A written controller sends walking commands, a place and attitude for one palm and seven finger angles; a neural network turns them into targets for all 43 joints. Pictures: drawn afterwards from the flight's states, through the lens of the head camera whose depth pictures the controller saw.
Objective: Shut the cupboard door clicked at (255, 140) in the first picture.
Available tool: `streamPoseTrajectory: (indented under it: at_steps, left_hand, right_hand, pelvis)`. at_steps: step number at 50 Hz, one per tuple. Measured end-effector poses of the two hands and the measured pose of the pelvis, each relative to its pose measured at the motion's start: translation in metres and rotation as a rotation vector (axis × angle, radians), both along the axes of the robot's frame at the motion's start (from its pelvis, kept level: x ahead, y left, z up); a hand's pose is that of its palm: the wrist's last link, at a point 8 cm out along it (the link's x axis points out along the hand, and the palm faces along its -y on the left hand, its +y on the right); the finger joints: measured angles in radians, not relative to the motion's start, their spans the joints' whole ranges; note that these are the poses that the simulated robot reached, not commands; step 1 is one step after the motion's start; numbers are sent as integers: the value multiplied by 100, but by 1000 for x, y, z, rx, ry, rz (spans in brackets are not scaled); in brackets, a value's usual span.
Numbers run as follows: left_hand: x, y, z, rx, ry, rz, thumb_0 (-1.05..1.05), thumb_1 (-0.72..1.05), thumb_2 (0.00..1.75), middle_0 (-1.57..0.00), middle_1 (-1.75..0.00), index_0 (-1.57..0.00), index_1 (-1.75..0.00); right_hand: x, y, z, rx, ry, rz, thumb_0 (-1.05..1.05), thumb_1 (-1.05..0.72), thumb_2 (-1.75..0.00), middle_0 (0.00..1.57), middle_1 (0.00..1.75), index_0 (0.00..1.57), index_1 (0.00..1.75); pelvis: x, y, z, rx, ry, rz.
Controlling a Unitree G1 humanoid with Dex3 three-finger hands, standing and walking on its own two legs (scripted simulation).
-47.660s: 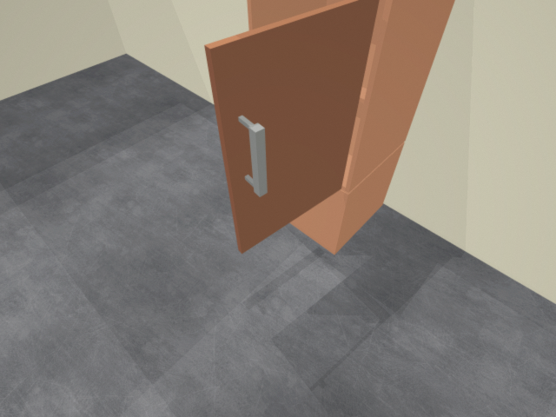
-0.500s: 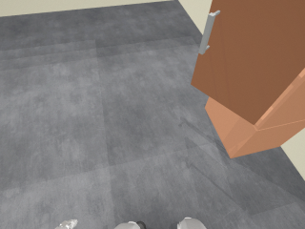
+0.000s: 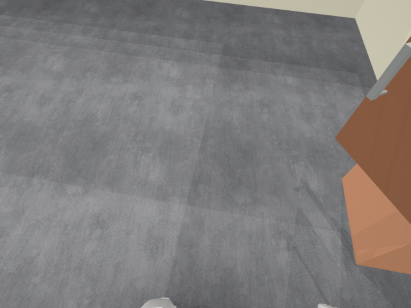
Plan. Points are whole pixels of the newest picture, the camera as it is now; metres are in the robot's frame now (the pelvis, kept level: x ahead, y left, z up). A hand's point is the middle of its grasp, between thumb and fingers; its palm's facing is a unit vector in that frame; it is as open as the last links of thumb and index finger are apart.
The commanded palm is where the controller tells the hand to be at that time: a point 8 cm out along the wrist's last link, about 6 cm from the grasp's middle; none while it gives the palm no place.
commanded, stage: walk to a spot facing it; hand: left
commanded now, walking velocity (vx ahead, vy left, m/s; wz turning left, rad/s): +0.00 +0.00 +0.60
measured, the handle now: (394, 72) +0.72 -0.50 +0.04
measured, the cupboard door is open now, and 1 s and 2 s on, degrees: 32 32 32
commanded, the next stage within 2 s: turn to face it in 0.80 s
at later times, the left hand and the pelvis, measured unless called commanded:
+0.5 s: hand out of the picture +0.01 +0.17 -0.13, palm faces +0.35 -0.90 -0.25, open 7.4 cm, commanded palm none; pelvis +0.05 -0.02 +0.03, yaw +20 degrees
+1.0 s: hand (55, 298) +0.14 +0.32 -0.14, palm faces +0.55 -0.81 -0.21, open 7.4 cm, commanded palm none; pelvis +0.17 +0.10 +0.02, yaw +32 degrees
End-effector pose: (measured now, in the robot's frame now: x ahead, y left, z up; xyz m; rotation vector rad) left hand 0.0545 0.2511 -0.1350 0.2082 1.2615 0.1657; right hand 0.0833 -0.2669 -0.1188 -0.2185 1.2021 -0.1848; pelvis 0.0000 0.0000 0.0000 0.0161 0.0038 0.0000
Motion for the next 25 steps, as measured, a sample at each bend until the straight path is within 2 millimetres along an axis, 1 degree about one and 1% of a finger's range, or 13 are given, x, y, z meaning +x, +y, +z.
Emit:
streamPoseTrajectory:
  at_steps: [2,4,8,11,13,15,16,19,21,25]
  left_hand:
    - [-13,9,-3,9,34,33,1,91,90,-21,-30,-20,-30]
    - [-20,14,0,18,50,63,1,91,90,-21,-30,-20,-30]
    - [-20,16,15,25,14,100,1,91,90,-20,-30,-20,-30]
    - [-14,12,25,34,-37,115,1,91,90,-20,-30,-20,-30]
    - [-12,7,30,46,-74,127,1,91,90,-20,-30,-20,-30]
    - [-14,3,30,67,-109,149,1,91,90,-20,-30,-20,-30]
    - [-18,0,32,71,-116,173,1,91,90,-20,-30,-20,-30]
    - [-36,-12,37,64,-82,241,1,91,90,-20,-30,-20,-30]
    - [-47,-20,38,47,-43,279,1,91,90,-20,-30,-20,-30]
    - [-66,-36,35,0,20,361,1,91,90,-20,-30,-20,-30]
  right_hand:
    - [13,8,3,-5,-25,38,0,-91,-90,20,30,20,30]
    - [20,14,6,-8,-40,65,0,-91,-90,20,30,20,30]
    - [27,19,9,6,-34,111,0,-91,-90,20,30,21,30]
    - [29,17,4,26,-15,136,0,-90,-90,21,30,21,30]
    - [32,12,-2,39,2,149,0,-90,-90,21,30,21,30]
    - [38,6,-10,47,20,165,0,-90,-90,21,30,21,30]
    - [43,5,-11,48,32,179,0,-90,-90,21,30,21,30]
    - [62,6,-5,57,46,215,0,-91,-90,20,30,21,30]
    - [78,10,1,66,39,239,0,-91,-90,20,30,20,30]
    - [113,29,9,73,39,310,0,-91,-90,20,30,20,30]
  pelvis:
    - [-2,2,0,4,-3,11]
    - [-3,1,3,-2,-2,32]
    - [-2,-2,11,-14,-1,76]
    - [2,-9,13,-20,0,113]
    - [7,-16,11,-18,-1,141]
    - [13,-23,5,-6,2,174]
    - [16,-25,6,-6,-3,194]
    - [27,-25,14,-2,-3,237]
    - [36,-24,20,2,1,270]
    - [53,-18,26,5,6,340]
